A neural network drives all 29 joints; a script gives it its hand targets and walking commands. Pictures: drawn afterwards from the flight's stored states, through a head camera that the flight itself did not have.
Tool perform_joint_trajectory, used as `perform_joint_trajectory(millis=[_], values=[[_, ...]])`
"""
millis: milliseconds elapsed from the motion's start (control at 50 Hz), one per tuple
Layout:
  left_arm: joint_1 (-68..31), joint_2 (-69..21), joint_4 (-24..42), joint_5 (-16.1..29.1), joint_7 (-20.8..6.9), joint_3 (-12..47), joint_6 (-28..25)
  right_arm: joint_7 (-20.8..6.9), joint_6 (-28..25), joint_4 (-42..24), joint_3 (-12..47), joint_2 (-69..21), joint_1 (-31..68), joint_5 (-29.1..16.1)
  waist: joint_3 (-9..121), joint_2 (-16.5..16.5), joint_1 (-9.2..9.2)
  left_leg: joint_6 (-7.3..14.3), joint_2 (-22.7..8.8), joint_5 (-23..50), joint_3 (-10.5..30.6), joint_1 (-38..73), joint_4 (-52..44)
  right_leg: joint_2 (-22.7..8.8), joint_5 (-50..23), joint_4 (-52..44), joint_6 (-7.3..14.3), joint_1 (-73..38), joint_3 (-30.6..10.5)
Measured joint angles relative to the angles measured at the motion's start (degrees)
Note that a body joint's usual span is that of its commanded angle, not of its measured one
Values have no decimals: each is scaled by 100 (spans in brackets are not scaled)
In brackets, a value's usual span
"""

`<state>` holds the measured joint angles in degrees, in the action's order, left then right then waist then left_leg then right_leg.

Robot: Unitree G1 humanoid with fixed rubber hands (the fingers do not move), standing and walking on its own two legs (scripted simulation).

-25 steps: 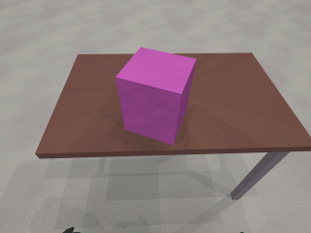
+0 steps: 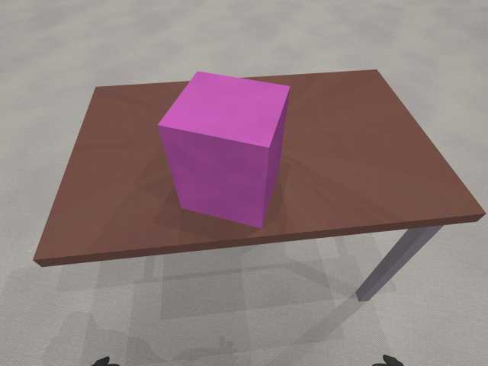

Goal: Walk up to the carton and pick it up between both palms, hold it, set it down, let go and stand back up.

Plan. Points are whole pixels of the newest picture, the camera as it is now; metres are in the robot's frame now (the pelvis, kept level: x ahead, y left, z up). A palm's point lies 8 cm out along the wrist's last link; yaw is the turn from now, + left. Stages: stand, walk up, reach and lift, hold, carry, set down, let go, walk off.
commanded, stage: walk up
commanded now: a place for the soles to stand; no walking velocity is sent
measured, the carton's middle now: (230, 152) +0.50 +0.03 +0.04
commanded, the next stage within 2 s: reach and lift in 1.12 s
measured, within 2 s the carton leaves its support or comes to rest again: neither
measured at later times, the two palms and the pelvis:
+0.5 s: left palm out of the picture +0.12 +0.27 -0.09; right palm out of the picture +0.06 -0.23 -0.11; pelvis +0.00 +0.03 +0.00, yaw -3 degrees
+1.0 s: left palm out of the picture +0.09 +0.28 -0.10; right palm out of the picture +0.03 -0.23 -0.11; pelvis +0.00 +0.03 +0.01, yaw -4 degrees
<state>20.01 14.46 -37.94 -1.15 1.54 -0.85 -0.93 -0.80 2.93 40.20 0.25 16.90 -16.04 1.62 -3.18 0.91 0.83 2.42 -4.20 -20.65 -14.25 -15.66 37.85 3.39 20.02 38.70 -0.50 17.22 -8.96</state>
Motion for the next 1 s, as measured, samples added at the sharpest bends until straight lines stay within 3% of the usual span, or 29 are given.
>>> perform_joint_trajectory(millis=[140, 220, 280, 320, 480, 680, 1000], values=[[-143, 131, 102, 8, 62, -41, 77, -36, -64, -107, -59, 99, 86, 12, -76, -34, -41, 164, 214, -24, -71, -10, -36, -193, 94, 200, -87, 120, -49], [-119, 140, 127, -1, 108, -110, 154, -7, -77, -159, -32, 39, 187, -32, -196, -45, -62, 212, 109, -176, -268, 63, 145, -273, 585, 723, 46, 270, 399], [-156, 57, 85, 24, 85, -100, 121, -16, -7, -124, 16, 9, 229, -72, -268, 8, -58, 179, -7, -309, -358, 67, 350, -301, 7, 316, 96, 94, 641], [-213, -28, 52, 25, 35, -27, 89, -37, 56, -86, 28, 9, 186, -101, -242, 121, -35, 122, -57, -298, -284, 37, 378, -247, 24, 262, 55, 69, 694], [-425, -55, -12, 46, -55, 58, 91, -26, -135, 171, 60, -139, -132, -138, -85, -57, -21, 239, 197, 6, -269, 321, -314, -381, -129, -227, -61, -158, 659], [-527, -59, -209, 42, -50, 85, 87, -22, -80, 134, -3, -68, -228, -142, -122, -109, 41, 274, 213, 137, -348, 384, -523, -371, -314, -465, -99, -208, 586], [-309, -42, -478, 40, -30, 48, 96, -13, -24, 172, 9, -20, -279, -103, -78, 31, -6, 255, 176, 106, -399, 390, -476, -335, -295, -406, -82, -182, 536]])
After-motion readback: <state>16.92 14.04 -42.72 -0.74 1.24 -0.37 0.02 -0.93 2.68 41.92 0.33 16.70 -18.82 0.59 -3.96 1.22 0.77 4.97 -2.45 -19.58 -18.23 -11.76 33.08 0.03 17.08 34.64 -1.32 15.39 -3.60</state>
